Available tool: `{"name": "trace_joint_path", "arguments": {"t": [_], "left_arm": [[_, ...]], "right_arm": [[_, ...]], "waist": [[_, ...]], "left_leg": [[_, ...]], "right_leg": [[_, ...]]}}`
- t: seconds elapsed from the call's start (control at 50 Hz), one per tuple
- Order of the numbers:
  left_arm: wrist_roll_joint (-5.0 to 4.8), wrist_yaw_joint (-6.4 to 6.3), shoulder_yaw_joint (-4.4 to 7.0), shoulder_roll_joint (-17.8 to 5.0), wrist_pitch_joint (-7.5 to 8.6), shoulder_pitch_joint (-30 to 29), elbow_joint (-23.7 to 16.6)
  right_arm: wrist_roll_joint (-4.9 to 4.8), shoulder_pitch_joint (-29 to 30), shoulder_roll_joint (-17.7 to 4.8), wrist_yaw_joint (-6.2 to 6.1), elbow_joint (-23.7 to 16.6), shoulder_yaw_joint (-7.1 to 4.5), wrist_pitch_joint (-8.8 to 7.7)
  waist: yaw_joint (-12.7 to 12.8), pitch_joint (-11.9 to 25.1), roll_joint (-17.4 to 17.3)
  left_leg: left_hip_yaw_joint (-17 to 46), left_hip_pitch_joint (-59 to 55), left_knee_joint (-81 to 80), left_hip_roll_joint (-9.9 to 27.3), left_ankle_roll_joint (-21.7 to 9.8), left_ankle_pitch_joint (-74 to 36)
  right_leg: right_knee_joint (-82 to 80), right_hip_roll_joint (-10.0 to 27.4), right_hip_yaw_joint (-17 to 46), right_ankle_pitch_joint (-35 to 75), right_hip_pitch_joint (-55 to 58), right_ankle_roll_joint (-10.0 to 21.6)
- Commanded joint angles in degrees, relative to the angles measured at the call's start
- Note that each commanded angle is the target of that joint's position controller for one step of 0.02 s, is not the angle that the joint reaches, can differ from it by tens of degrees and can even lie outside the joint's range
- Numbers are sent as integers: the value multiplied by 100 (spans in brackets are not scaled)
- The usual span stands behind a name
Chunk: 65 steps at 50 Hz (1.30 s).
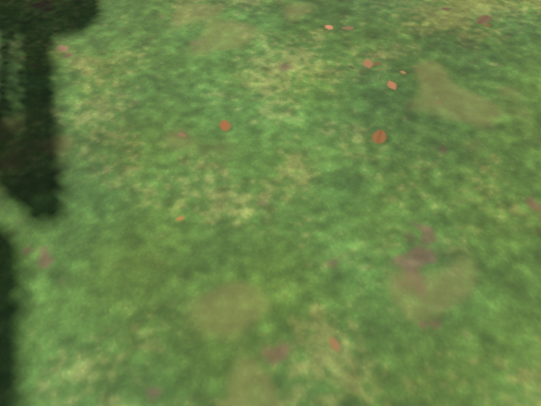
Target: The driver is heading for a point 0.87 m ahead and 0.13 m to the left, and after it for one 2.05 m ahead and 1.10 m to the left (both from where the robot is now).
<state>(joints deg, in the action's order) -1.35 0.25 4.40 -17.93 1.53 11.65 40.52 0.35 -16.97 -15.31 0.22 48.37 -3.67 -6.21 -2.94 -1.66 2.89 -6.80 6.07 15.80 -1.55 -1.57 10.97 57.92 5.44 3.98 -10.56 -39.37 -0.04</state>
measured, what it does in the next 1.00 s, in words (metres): walks ahead, turning left: right foot, then left foot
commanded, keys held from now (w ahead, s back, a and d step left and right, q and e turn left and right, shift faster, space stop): w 0.26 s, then w+q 0.74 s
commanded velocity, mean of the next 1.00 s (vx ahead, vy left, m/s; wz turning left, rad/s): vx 0.50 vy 0.00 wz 0.19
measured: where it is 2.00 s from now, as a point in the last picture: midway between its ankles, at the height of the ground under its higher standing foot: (182, 216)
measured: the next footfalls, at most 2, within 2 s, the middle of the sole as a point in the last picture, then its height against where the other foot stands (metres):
right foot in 0.22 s outside the picture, level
left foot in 0.78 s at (235, 363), level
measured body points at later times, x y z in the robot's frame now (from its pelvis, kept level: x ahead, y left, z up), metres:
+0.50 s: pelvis +0.27 -0.07 +0.00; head +0.29 -0.08 +0.45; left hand +0.35 +0.20 -0.11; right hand +0.39 -0.35 -0.12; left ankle +0.37 +0.10 -0.66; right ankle +0.25 -0.15 -0.75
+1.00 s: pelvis +0.55 +0.00 +0.00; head +0.58 +0.02 +0.45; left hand +0.64 +0.31 -0.10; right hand +0.71 -0.24 -0.11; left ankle +0.55 +0.07 -0.75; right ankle +0.64 -0.17 -0.67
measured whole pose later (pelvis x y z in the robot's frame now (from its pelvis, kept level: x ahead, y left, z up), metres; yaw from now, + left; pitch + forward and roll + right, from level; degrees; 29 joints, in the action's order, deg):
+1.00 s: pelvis +0.55 +0.00 +0.00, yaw +17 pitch +2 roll +0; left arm 0.6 -0.3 3.3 -17.0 5.8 7.9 40.8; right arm -0.5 -17.0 -15.9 1.2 41.4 -4.0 -3.0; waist -1.7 -2.4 1.2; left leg 3.0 14.6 22.2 -6.3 -5.9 9.3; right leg 59.9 6.0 4.6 -16.7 -34.8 -2.0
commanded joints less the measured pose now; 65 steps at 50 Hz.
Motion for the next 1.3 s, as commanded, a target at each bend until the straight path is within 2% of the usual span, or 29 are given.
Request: {"name": "trace_joint_path", "arguments": {"t": [0.02,0.1,0.16,0.18,0.22,0.24,0.26,0.28,0.3,0.34,0.44,0.62,0.68,0.72,0.76,0.78,0.8,0.82,0.84,0.86,0.88,0.9,0.98,1.08,1.18,1.24,1.26,1.28,1.3], "left_arm": [[24,82,-61,22,111,-218,-470],[21,198,-131,70,181,-994,-741],[22,253,-94,-91,197,-1207,-907],[37,255,-44,-200,201,-1045,-896],[64,192,212,-644,189,361,-474],[96,90,366,-1121,140,1377,-280],[108,80,384,-1560,140,1368,-244],[111,89,251,-1007,175,1421,-298],[124,92,171,-794,222,1114,-257],[138,119,71,-438,284,419,-252],[225,99,100,-342,529,131,-14],[145,-78,177,-600,434,635,442],[75,-114,220,-708,273,763,550],[64,-169,258,-865,177,637,513],[47,-229,268,-977,83,493,461],[58,-258,222,-912,108,466,398],[249,-166,-24,-122,252,1026,116],[152,-65,-84,-220,510,759,52],[-86,11,22,-578,647,82,-127],[-93,13,-14,-530,717,-95,-209],[50,-32,7,-518,721,-116,-153],[136,-56,61,-589,660,-16,-130],[227,-79,27,-351,411,55,-179],[172,-28,-95,-129,444,-1040,-443],[73,95,27,-473,573,-1262,-564],[123,58,197,-727,660,-226,-339],[214,8,278,-1037,671,580,-278],[285,39,384,-1509,594,1011,-71],[148,68,284,-970,574,889,-142]], "right_arm": [[-36,299,-871,-9,-349,-190,-75],[-160,-128,-1057,5,-122,-222,21],[-236,-296,-1184,0,46,-253,137],[-245,-263,-1249,-12,70,-260,171],[-231,-228,-1194,-55,100,-201,228],[-60,-233,-919,-71,-75,-67,194],[-8,-884,-234,8,-202,154,62],[-213,-482,-808,51,-95,18,-47],[-366,12,-974,68,-284,-41,-82],[-207,233,-869,11,-272,-55,-34],[-201,3,-507,-25,-205,-45,313],[-140,1417,-231,210,-784,78,248],[-150,1699,-283,334,-1076,67,248],[-162,1492,-436,382,-1169,-14,275],[-181,388,-831,346,-994,-240,310],[-179,-532,-1219,250,-798,-436,344],[-192,-778,-1892,158,-761,-590,357],[-153,-878,-1651,172,-926,-475,290],[-94,-766,-1284,184,-897,-369,248],[-127,-423,-1118,178,-928,-323,221],[-146,-10,-937,169,-1007,-269,225],[-91,255,-777,145,-1117,-210,224],[-86,342,-935,36,-1197,-254,203],[-157,-29,-1044,-92,-1086,-291,291],[-186,-288,-1008,-126,-999,-297,367],[-146,-114,-718,-120,-1111,-214,384],[-61,-195,-353,-99,-1213,-79,365],[-240,-990,-100,-99,-1416,8,307],[-300,-933,-742,-123,-1238,-97,311]], "waist": [[83,15,-585],[-147,-227,-563],[-39,-251,-704],[129,-101,-804],[910,799,-759],[1275,1575,-121],[694,2285,1228],[1041,2305,526],[993,1391,397],[582,625,52],[174,153,40],[708,-381,-147],[725,-393,-90],[497,-80,132],[-165,604,226],[-642,1095,-54],[-177,1646,-1548],[-314,2507,-1236],[-500,1869,-848],[-277,1205,-543],[-1,761,-238],[219,586,-354],[434,398,-506],[-7,246,-787],[-13,255,-966],[571,669,-1019],[865,1424,-310],[468,1941,1704],[614,1540,1105]], "left_leg": [[650,-73,-806,1473,-927,-1516],[434,-384,-784,1595,-879,-1465],[455,-956,-437,1846,-782,-2155],[387,-1048,-106,1847,-713,-2996],[-58,-510,1641,1479,-419,-4198],[-191,905,3456,1193,-164,-2375],[292,2988,5314,151,130,2163],[1188,3537,5975,305,66,2353],[1130,3916,6008,540,-5,1874],[1060,3505,5356,945,29,988],[1325,3126,4778,1024,213,9],[796,3477,2290,760,50,-1667],[529,3655,2016,631,-146,-973],[178,3072,2004,292,-356,-387],[-33,1489,1835,-176,-666,-172],[476,-159,1521,-66,-929,-479],[3360,-2406,1413,1476,-1916,-81],[5559,-3123,430,2124,-2426,407],[4747,-2777,226,1945,-2047,248],[3955,-1904,210,1712,-1829,-139],[3356,-1014,154,1462,-1655,-674],[2989,-359,28,1300,-1592,-1179],[2338,735,-269,970,-1593,-1921],[2029,1016,-125,584,-1161,-977],[2887,416,480,927,-995,-323],[2886,574,1561,593,-652,-525],[2356,1226,3171,195,-423,266],[1656,3251,4973,-499,-83,2441],[1783,3984,5753,-17,9,2183]], "right_leg": [[-981,76,19,849,7,25],[-2032,-101,-337,1019,261,165],[-2437,-234,-469,342,366,391],[-2570,-374,-583,133,755,499],[-2954,-738,-829,560,3015,795],[-2700,268,452,926,4887,1136],[-3390,1635,3345,-50,6322,2076],[-3811,1726,3633,-421,6155,2009],[-3888,1527,2611,27,5441,1748],[-4200,1065,1399,796,3985,1444],[-5024,881,158,1339,2970,1359],[-5074,874,-1140,1728,3865,972],[-4611,1077,-1281,2552,4554,871],[-3919,1085,-1450,4403,4738,724],[-2267,912,-1626,5547,4442,514],[-795,678,-1669,4510,3408,281],[1430,-287,-1479,-312,749,-121],[2341,-881,-79,-2411,-227,-95],[2384,-530,257,-1965,-763,48],[1897,-282,180,-1457,-744,135],[1363,-72,116,-1169,-440,106],[1031,72,123,-958,10,54],[84,52,-81,-424,506,-298],[-2117,-364,-164,1315,946,-440],[-2901,-514,88,1011,1295,-236],[-3242,-349,68,658,2814,173],[-3229,641,1030,255,4204,520],[-3870,1855,3825,-1092,5758,1480],[-4128,1896,4244,-2394,5551,1447]]}}
Over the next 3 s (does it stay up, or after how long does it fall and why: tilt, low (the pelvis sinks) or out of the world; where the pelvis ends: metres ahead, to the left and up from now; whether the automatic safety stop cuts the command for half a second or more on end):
stays up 1.34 0.68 0.00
